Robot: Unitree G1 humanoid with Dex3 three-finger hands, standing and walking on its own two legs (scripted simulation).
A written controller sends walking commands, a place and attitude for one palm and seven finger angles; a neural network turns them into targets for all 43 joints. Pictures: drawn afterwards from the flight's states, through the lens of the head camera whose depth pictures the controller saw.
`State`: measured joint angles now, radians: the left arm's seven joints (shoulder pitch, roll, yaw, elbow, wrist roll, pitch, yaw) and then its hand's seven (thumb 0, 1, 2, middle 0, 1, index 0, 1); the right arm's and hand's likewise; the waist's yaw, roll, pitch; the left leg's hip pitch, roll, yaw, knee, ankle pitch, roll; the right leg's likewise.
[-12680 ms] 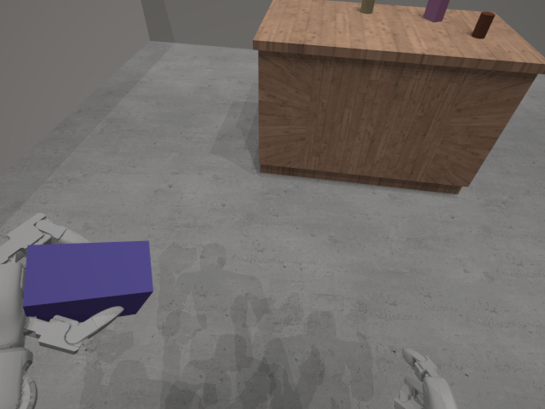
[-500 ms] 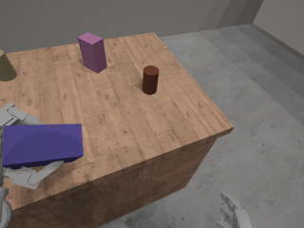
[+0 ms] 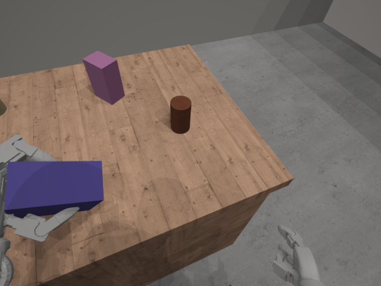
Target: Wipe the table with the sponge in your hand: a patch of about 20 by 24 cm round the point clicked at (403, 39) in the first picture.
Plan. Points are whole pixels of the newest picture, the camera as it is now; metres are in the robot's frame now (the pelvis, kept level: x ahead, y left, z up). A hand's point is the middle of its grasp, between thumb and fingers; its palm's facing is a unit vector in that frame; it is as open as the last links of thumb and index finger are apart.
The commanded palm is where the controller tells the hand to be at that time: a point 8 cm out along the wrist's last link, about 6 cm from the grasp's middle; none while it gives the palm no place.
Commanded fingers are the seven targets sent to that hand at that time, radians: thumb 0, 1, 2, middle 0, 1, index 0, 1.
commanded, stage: come to a stop and stand still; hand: left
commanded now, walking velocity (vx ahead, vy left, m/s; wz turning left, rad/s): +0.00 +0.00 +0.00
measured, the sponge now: (69, 189) +0.23 +0.21 +0.14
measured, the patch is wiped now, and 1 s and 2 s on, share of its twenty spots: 0.00 0.00 0.00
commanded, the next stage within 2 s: look again from close up in 0.26 s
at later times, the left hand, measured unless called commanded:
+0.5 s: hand (5, 173) +0.24 +0.28 +0.18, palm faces +0.45 -0.79 -0.41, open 9.8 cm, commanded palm +0.15 +0.29 +0.17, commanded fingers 0.00 0.10 1.30 -1.20 -1.60 -1.20 -1.60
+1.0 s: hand out of the picture +0.16 +0.27 +0.16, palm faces +0.42 -0.85 -0.33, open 9.8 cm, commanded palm +0.10 +0.31 +0.17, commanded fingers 0.00 0.10 1.30 -1.20 -1.60 -1.20 -1.60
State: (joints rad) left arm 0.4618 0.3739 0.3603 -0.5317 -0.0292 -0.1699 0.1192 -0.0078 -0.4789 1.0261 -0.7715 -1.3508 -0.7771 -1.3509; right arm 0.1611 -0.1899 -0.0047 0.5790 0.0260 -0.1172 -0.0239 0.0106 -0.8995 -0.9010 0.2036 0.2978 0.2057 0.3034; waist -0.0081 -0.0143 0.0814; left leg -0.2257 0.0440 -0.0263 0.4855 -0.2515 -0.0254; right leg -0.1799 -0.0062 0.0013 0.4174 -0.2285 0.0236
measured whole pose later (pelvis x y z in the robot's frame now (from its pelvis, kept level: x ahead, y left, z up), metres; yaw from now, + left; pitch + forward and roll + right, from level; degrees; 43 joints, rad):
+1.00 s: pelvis -0.05 +0.03 -0.01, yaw +1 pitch -3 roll -1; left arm 0.36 0.33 0.33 -0.43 0.00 -0.25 0.10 -0.01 -0.48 1.03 -0.77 -1.35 -0.78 -1.35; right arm 0.22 -0.17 0.02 0.61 0.01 -0.20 -0.02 0.01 -0.90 -0.90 0.20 0.30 0.21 0.30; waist 0.03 -0.03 0.06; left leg -0.28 0.01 -0.01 0.54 -0.21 0.02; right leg -0.22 -0.02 0.04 0.46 -0.19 0.04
